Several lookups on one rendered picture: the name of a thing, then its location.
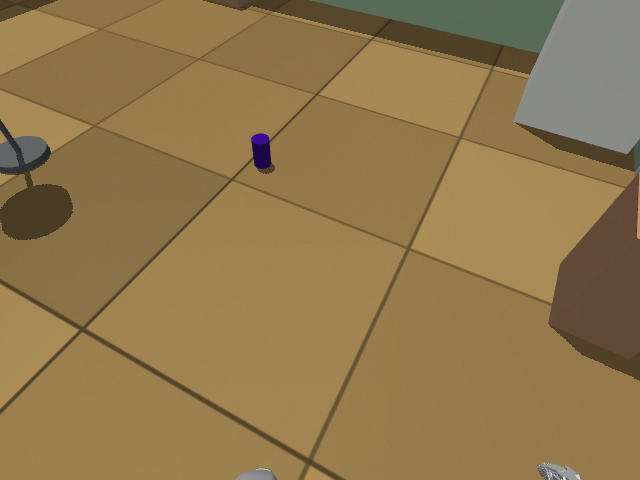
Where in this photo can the floor lamp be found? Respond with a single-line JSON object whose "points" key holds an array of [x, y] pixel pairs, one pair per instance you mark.
{"points": [[22, 153]]}

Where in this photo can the right robot hand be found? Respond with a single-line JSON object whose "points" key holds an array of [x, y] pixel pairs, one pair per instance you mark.
{"points": [[554, 472]]}

